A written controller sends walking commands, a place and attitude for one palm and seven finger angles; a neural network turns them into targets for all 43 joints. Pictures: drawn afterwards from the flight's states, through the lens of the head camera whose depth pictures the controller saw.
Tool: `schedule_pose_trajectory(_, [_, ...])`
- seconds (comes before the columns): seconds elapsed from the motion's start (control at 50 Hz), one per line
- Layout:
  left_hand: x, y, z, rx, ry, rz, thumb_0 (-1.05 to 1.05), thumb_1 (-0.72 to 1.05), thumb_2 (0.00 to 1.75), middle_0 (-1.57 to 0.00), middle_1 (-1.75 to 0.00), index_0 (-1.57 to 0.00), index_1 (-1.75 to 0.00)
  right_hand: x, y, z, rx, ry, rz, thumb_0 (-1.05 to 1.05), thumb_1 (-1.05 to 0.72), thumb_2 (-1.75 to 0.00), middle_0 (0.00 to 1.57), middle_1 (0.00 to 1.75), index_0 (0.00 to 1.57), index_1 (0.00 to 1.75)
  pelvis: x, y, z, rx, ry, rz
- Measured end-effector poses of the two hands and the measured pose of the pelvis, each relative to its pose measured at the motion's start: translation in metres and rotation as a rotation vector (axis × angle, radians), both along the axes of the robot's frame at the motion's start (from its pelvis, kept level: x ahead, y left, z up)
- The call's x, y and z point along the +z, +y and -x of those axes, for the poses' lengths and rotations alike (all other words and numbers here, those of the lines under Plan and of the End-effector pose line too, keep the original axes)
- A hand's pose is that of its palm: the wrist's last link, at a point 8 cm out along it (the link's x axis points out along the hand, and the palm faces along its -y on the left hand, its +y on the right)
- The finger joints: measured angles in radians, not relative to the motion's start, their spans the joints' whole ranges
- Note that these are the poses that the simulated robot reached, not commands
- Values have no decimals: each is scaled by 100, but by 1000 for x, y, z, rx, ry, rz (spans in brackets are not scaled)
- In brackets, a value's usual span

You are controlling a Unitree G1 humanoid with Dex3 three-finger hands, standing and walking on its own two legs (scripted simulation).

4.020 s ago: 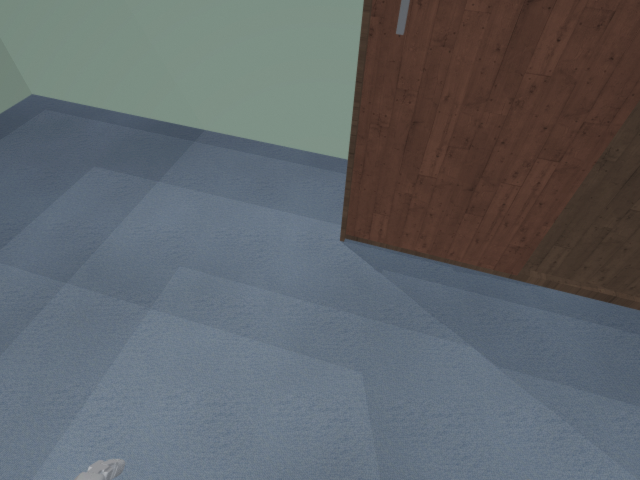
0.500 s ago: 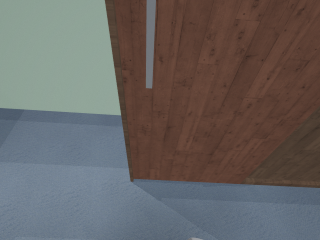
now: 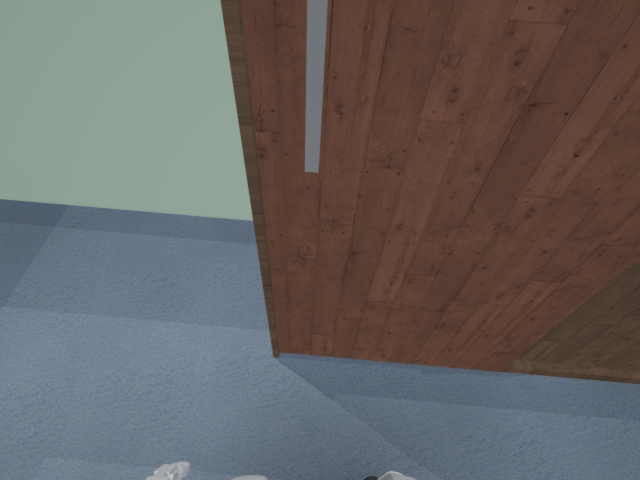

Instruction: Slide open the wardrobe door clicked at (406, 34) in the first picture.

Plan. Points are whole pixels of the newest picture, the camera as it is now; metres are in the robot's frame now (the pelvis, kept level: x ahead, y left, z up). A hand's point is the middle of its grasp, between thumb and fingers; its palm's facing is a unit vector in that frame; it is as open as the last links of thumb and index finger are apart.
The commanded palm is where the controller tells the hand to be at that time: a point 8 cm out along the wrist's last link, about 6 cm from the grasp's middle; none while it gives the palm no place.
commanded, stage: come to a stop and stand still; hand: left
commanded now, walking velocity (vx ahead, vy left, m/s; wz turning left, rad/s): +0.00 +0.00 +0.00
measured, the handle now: (317, 45) +0.50 +0.05 +0.27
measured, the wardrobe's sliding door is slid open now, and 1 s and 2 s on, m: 0.00 0.00 0.00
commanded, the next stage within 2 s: look again from close up in 0.98 s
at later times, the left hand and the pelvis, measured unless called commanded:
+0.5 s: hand out of the picture -0.06 +0.20 -0.16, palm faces +0.01 -0.98 -0.20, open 7.4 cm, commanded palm none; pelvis -0.04 +0.03 +0.02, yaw -2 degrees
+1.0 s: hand out of the picture -0.09 +0.15 -0.16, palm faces +0.03 -0.99 -0.14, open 7.4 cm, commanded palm none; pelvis -0.06 +0.01 +0.02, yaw -1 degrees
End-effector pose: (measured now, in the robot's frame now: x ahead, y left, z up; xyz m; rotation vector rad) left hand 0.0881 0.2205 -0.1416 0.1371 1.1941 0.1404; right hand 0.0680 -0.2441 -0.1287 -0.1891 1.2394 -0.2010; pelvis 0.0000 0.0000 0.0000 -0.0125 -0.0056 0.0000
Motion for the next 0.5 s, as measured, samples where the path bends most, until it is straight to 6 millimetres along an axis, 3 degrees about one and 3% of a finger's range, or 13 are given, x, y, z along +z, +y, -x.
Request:
schedule_pose_trajectory(0.06, [-11,18,22,30,32,20,0,90,90,-20,-30,-20,-30,8,13,4,20,-35,28,0,-91,-89,20,30,20,29,-3,12,7,0,-10,4])
schedule_pose_trajectory(0.24, [4,51,101,70,187,-2,0,91,90,-20,-30,-20,-30,23,45,32,22,5,17,0,-93,-89,20,30,20,30,18,32,17,-10,5,10])
schedule_pose_trajectory(0.36, [8,50,136,53,266,-26,0,91,90,-20,-30,-19,-30,10,50,59,-14,32,-25,0,-93,-89,21,30,20,30,15,34,28,-25,6,-19])
schedule_pose_trajectory(0.5, [15,31,155,28,267,-17,0,91,90,-20,-30,-19,-30,-1,49,105,-47,104,-69,0,-93,-89,20,30,20,30,18,32,44,-28,-16,-16])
